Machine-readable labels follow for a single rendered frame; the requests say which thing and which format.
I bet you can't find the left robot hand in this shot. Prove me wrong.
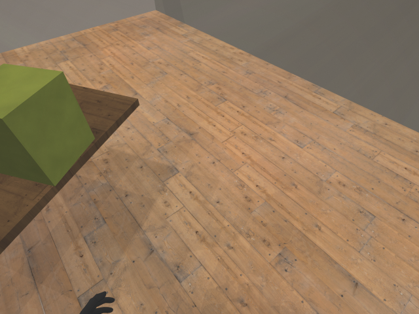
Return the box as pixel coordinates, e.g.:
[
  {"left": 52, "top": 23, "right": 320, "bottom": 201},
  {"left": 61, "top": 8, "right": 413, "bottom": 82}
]
[{"left": 79, "top": 291, "right": 115, "bottom": 314}]

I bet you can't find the table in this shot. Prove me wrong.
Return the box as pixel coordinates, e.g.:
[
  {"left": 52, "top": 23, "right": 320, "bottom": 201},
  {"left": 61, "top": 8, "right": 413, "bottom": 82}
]
[{"left": 0, "top": 84, "right": 139, "bottom": 254}]

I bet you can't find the carton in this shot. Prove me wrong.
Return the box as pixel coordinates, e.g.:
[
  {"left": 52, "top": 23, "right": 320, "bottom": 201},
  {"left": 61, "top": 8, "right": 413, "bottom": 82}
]
[{"left": 0, "top": 63, "right": 95, "bottom": 186}]

